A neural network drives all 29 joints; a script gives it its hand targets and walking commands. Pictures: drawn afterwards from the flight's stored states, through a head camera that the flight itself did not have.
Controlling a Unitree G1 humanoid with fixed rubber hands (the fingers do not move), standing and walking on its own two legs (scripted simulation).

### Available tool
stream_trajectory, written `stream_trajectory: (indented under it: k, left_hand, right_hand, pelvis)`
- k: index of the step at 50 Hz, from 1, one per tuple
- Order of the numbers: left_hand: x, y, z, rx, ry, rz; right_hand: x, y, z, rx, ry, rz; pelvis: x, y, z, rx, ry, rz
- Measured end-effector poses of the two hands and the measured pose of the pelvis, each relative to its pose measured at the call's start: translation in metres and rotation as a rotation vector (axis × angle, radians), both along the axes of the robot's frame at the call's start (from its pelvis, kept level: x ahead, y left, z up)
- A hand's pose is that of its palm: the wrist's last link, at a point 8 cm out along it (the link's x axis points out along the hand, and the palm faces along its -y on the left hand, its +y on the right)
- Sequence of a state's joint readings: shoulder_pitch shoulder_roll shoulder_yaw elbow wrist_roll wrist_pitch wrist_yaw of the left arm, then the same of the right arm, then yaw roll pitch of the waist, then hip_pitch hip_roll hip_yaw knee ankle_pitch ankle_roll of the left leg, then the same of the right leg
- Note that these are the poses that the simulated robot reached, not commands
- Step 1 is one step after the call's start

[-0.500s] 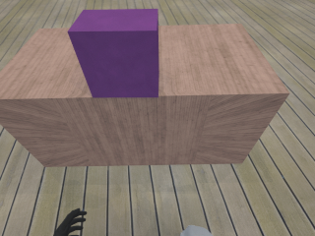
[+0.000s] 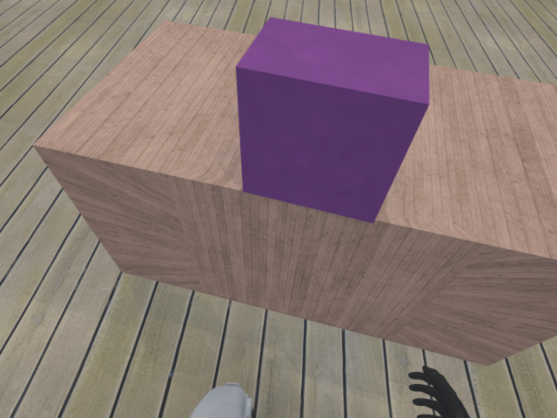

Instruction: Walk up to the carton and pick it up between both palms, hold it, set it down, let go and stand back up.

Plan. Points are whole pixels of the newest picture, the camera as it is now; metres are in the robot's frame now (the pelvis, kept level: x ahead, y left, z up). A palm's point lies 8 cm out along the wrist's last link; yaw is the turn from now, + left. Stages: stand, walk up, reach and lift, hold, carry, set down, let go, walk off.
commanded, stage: walk up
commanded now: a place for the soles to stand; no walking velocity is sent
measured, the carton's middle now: (324, 126) +0.62 -0.04 +0.05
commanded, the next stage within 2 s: none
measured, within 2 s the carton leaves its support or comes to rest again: neither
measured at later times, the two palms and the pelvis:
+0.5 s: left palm (82, 408) +0.12 +0.29 -0.07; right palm out of the picture +0.14 -0.24 -0.08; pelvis +0.02 +0.02 +0.01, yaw -4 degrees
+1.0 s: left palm out of the picture +0.11 +0.31 -0.06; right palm out of the picture +0.12 -0.26 -0.07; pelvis +0.05 +0.03 +0.03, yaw -11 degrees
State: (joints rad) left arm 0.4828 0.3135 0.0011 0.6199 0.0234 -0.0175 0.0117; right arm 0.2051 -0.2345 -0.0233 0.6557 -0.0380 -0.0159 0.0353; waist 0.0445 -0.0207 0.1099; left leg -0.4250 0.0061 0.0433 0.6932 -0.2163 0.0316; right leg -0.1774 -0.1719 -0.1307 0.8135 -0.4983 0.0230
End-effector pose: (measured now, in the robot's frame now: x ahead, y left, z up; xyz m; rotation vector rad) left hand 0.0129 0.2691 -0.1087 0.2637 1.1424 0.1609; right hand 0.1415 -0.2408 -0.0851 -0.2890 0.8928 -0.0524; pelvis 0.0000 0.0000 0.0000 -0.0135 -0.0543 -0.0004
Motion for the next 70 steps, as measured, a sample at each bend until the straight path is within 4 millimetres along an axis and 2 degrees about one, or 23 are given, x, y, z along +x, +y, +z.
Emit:
stream_trajectory:
  k: [3, 7, 9, 12, 18, 24, 31, 37, 43, 46, 50, 52, 54, 57, 59, 61, 64, 68, 70]
  left_hand:
    - [0.035, 0.002, -0.002, -0.029, -0.028, -0.029]
    - [0.077, 0.005, 0.005, -0.045, -0.092, -0.064]
    - [0.091, 0.008, 0.009, -0.041, -0.113, -0.076]
    - [0.100, 0.013, 0.011, -0.025, -0.115, -0.085]
    - [0.100, 0.021, 0.014, 0.026, -0.109, -0.082]
    - [0.106, 0.019, 0.032, 0.024, -0.158, -0.082]
    - [0.125, 0.007, 0.037, -0.003, -0.208, -0.132]
    - [0.132, -0.006, 0.032, -0.030, -0.205, -0.157]
    - [0.133, -0.012, 0.034, -0.020, -0.186, -0.183]
    - [0.119, 0.004, 0.039, 0.031, -0.136, -0.157]
    - [0.095, 0.037, 0.048, 0.117, -0.026, -0.124]
    - [0.091, 0.054, 0.051, 0.138, 0.013, -0.106]
    - [0.095, 0.070, 0.051, 0.146, 0.034, -0.096]
    - [0.121, 0.094, 0.040, 0.138, 0.025, -0.096]
    - [0.151, 0.108, 0.025, 0.121, 0.001, -0.112]
    - [0.184, 0.111, 0.008, 0.090, -0.023, -0.150]
    - [0.235, 0.096, -0.004, 0.028, -0.061, -0.235]
    - [0.303, 0.070, 0.003, -0.041, -0.140, -0.325]
    - [0.329, 0.059, 0.008, -0.068, -0.167, -0.354]
  right_hand:
    - [-0.002, 0.002, 0.008, -0.022, 0.010, -0.067]
    - [-0.019, -0.002, 0.016, -0.061, 0.058, -0.128]
    - [-0.026, -0.004, 0.016, -0.071, 0.080, -0.144]
    - [-0.029, -0.004, 0.012, -0.071, 0.087, -0.152]
    - [-0.016, 0.000, -0.003, -0.022, 0.049, -0.145]
    - [-0.006, 0.006, 0.000, 0.031, 0.001, -0.124]
    - [-0.015, -0.013, 0.011, -0.003, -0.018, -0.155]
    - [-0.027, -0.032, 0.016, -0.040, -0.002, -0.187]
    - [-0.034, -0.037, 0.015, -0.039, 0.016, -0.197]
    - [-0.033, -0.034, 0.018, -0.028, 0.033, -0.194]
    - [-0.020, -0.022, 0.017, -0.011, 0.025, -0.188]
    - [-0.009, -0.011, 0.012, 0.003, 0.023, -0.188]
    - [0.003, 0.005, 0.006, 0.026, 0.023, -0.192]
    - [0.025, 0.032, 0.000, 0.039, 0.017, -0.199]
    - [0.034, 0.045, -0.005, 0.011, 0.011, -0.214]
    - [0.035, 0.055, -0.009, -0.024, 0.010, -0.253]
    - [0.019, 0.063, -0.007, -0.054, 0.040, -0.349]
    - [-0.014, 0.071, 0.009, -0.082, 0.135, -0.451]
    - [-0.026, 0.073, 0.016, -0.096, 0.186, -0.480]
  pelvis:
    - [0.009, 0.010, 0.004, -0.018, -0.005, 0.002]
    - [0.018, 0.019, 0.012, -0.011, -0.001, 0.004]
    - [0.021, 0.022, 0.013, -0.005, 0.005, -0.001]
    - [0.023, 0.025, 0.012, 0.004, 0.008, -0.014]
    - [0.021, 0.024, 0.004, 0.008, 0.006, -0.050]
    - [0.018, 0.021, 0.011, 0.006, 0.010, -0.063]
    - [0.017, 0.016, 0.014, 0.009, 0.018, -0.096]
    - [0.018, 0.011, 0.015, 0.015, 0.029, -0.116]
    - [0.025, 0.007, 0.017, 0.020, 0.036, -0.140]
    - [0.037, 0.012, 0.022, 0.033, 0.046, -0.166]
    - [0.055, 0.027, 0.027, 0.041, 0.039, -0.198]
    - [0.064, 0.038, 0.026, 0.027, 0.030, -0.204]
    - [0.076, 0.050, 0.023, 0.013, 0.025, -0.207]
    - [0.098, 0.067, 0.014, 0.000, 0.024, -0.204]
    - [0.115, 0.080, 0.003, -0.001, 0.020, -0.204]
    - [0.128, 0.090, -0.007, 0.025, 0.001, -0.226]
    - [0.145, 0.100, -0.008, -0.001, -0.016, -0.265]
    - [0.165, 0.102, 0.006, -0.009, -0.031, -0.282]
    - [0.173, 0.101, 0.012, -0.006, -0.028, -0.283]
